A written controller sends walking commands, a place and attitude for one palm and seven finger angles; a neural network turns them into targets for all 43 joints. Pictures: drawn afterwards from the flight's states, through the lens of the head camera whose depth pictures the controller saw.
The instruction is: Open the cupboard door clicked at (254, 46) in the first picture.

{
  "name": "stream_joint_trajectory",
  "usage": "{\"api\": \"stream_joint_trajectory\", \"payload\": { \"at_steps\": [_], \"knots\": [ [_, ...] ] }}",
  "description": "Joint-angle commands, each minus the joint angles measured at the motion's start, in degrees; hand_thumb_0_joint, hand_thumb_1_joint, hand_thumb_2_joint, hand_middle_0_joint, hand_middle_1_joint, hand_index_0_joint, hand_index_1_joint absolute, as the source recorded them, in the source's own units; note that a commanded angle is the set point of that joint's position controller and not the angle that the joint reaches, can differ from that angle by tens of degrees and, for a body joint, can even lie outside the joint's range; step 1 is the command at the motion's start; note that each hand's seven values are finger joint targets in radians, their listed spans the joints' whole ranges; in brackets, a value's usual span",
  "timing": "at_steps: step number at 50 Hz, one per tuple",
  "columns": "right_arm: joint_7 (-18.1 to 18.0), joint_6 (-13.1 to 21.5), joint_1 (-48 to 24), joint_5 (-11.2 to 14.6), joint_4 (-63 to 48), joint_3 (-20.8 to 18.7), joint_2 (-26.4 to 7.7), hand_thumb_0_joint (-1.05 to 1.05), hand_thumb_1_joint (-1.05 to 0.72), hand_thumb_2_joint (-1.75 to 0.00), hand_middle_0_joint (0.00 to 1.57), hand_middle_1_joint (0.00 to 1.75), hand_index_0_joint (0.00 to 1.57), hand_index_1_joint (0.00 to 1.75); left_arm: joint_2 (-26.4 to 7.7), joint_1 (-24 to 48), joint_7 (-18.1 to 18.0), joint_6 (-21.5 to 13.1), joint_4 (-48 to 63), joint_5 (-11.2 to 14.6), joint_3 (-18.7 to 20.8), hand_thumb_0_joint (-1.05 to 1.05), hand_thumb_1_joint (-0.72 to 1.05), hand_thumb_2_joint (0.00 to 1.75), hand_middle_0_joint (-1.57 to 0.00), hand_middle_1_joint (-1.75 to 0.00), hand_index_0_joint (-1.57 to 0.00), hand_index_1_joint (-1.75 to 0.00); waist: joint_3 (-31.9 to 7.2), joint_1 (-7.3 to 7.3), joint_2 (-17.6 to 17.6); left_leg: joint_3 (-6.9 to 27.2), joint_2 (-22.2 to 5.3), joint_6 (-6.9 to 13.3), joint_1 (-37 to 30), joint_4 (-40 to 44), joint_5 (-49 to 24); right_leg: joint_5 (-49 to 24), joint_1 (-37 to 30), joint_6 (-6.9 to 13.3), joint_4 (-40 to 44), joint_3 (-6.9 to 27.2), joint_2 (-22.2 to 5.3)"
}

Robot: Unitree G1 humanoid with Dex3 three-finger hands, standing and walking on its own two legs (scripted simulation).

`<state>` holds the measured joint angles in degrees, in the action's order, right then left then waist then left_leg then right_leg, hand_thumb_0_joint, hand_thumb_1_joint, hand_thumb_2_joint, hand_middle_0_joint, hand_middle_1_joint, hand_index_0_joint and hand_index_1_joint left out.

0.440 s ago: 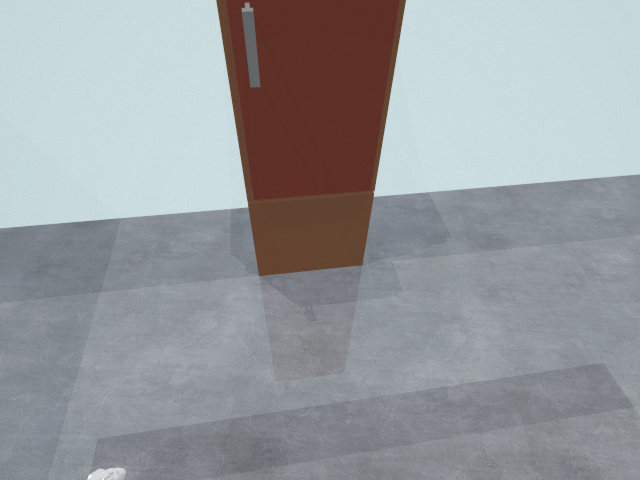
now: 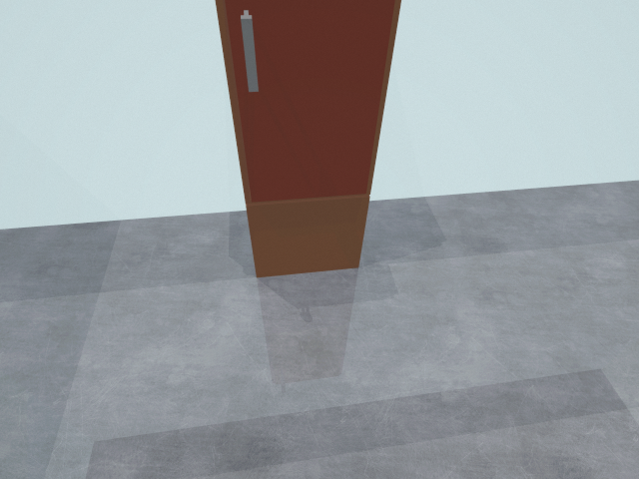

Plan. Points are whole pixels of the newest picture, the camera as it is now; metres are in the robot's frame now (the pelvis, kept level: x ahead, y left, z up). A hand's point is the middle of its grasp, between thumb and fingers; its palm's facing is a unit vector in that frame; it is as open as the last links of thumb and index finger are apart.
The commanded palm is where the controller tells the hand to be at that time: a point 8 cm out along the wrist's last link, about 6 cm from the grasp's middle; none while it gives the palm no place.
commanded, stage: stand and wait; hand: left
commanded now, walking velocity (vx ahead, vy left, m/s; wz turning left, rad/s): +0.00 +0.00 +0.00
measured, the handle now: (249, 51) +0.95 +0.22 +0.13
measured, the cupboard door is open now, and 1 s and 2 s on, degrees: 0 0 0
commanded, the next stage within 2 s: look at it before walking up in 0.38 s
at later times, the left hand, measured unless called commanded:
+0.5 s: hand out of the picture +0.06 +0.24 -0.15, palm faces -0.04 -0.94 -0.33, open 7.3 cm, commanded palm none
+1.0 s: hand out of the picture +0.08 +0.24 -0.15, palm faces -0.04 -0.94 -0.34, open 7.3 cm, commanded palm none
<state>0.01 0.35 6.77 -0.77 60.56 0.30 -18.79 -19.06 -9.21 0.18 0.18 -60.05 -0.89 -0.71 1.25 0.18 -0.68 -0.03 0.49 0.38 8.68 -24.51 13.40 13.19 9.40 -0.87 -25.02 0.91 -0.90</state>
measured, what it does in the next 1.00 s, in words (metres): stands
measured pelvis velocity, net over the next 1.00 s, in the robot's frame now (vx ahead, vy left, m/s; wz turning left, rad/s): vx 0.00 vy -0.01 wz -0.01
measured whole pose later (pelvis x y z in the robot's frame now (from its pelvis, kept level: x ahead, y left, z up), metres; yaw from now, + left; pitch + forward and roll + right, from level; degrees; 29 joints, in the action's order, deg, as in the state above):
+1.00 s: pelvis +0.00 -0.01 +0.00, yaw +0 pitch -2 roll +0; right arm 0.1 0.6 6.6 -0.5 63.4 0.4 -19.4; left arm -19.7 -8.1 0.1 -0.4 -62.1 -0.9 -0.5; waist 1.8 -0.1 -0.3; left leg -0.2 -0.4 -0.4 7.5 -21.0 11.5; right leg 11.3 8.5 -0.2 -21.8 1.1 -0.1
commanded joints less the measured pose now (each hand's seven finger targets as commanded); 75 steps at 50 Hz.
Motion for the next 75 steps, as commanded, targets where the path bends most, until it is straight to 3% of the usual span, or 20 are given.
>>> {"api": "stream_joint_trajectory", "payload": {
  "at_steps": [1, 17, 31, 48, 58, 63, 68, 75],
  "knots": [
    [-0.7, 1.53, -3.16, 0.15, -3.16, -2.7, -11.68, 0.0, -0.9, -0.9, 0.2, 0.3, 0.2, 0.3, -11.93, 3.41, -0.9, -1.63, 3.5, 0.27, 2.74, 0.0, 0.9, 0.9, -0.2, -0.3, -0.2, -0.3, -2.37, -0.23, 0.45, 5.63, -6.39, 1.66, 0.67, 5.09, -6.35, -5.76, 0.11, 2.69, 4.97, 5.08, -5.92],
    [-0.48, 1.4, -1.7, 0.2, -0.78, -2.47, -12.27, 0.0, -0.9, -0.9, 0.2, 0.3, 0.2, 0.3, -12.24, 3.08, -0.77, -1.53, 1.65, 0.22, 2.56, 0.0, 0.9, 0.9, -0.2, -0.3, -0.2, -0.3, -0.97, -0.17, 0.55, 6.16, -6.63, 1.43, 1.47, 7.01, -1.8, 0.41, 1.5, 2.63, 7.17, 6.0, -5.81],
    [-0.51, 1.56, -1.76, 0.21, -0.54, -2.4, -12.19, 0.0, -0.9, -0.9, 0.2, 0.3, 0.2, 0.3, -12.11, 3.34, -0.82, -1.67, 1.69, 0.19, 2.6, 0.0, 0.9, 0.9, -0.2, -0.3, -0.2, -0.3, -1.74, -0.21, 1.09, 6.16, -6.8, 1.3, 0.51, 7.06, -4.16, -2.27, 1.18, 2.64, 6.92, 6.11, -5.67],
    [-0.64, 1.59, -2.62, 0.41, -0.7, -2.42, -12.25, 0.0, -0.9, -0.9, 0.2, 0.3, 0.2, 0.3, -12.43, 3.11, -0.94, -2.06, 1.59, 0.2, 2.67, 0.0, 0.9, 0.9, -0.2, -0.3, -0.2, -0.3, -3.72, -0.18, 0.42, 5.2, -7.23, 1.16, -2.23, 6.25, -10.17, -10.87, -1.23, 2.74, 6.51, 5.62, -6.17],
    [-0.56, 1.41, -3.01, 0.36, -1.1, -2.29, -12.62, 0.0, -0.9, -0.9, 0.2, 0.3, 0.2, 0.3, -12.7, 3.63, -0.9, -1.74, 1.81, 0.22, 2.86, 0.0, 0.9, 0.9, -0.2, -0.3, -0.2, -0.3, -2.68, 0.05, 1.28, 6.03, -7.17, 1.19, -0.96, 6.63, -10.26, -9.12, -1.69, 2.38, 6.25, 4.5, -6.08],
    [-0.41, 0.59, -1.4, 0.26, -1.68, -1.92, -9.33, 0.0, -0.9, -0.9, 0.2, 0.3, 0.2, 0.3, -9.82, 1.79, -1.31, -0.89, 2.28, 0.26, 2.65, 0.0, 0.9, 0.9, -0.2, -0.3, -0.2, -0.3, -4.1, 0.17, 1.44, 6.19, -6.82, 0.94, 0.37, 3.59, -13.78, -11.33, -2.17, 1.73, 3.25, 3.03, -6.75],
    [-0.3, -0.62, 1.14, 0.18, -2.23, -1.4, -5.29, 0.0, -0.9, -0.9, 0.2, 0.3, 0.2, 0.3, -6.41, -0.34, -1.8, 0.22, 2.73, 0.23, 2.12, 0.0, 0.9, 0.9, -0.2, -0.3, -0.2, -0.3, -2.94, 0.23, 0.31, 6.6, -5.96, 0.37, 4.08, 0.95, -12.11, -9.17, -0.79, 1.26, 1.65, 2.72, -7.48],
    [-0.19, -1.4, 3.42, 0.06, -3.63, -2.1, -3.1, 0.0, -0.9, -0.9, 0.2, 0.3, 0.2, 0.3, -5.56, -1.87, -2.12, 0.7, 4.63, 0.13, 2.95, 0.0, 0.9, 0.9, -0.2, -0.3, -0.2, -0.3, -2.11, 0.04, -2.23, 6.52, -3.81, 0.24, 7.58, -3.98, -7.94, -3.0, 2.55, 2.79, 1.51, 3.31, -10.0]
  ]
}}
